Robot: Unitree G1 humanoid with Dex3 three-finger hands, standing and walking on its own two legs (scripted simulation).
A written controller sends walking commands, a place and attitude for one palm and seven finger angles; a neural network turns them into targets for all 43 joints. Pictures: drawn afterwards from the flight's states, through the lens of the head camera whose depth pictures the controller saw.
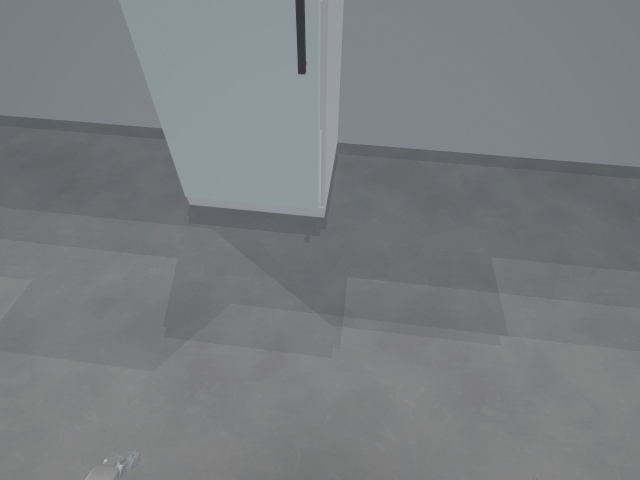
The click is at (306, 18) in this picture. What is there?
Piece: fridge door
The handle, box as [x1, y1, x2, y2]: [295, 0, 305, 73]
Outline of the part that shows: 295,0 298,73 304,73 304,0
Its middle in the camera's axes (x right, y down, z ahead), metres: -0.05 -0.65 +1.04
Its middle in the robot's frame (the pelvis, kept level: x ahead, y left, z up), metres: +1.23 +0.13 +0.14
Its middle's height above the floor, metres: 0.91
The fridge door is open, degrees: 0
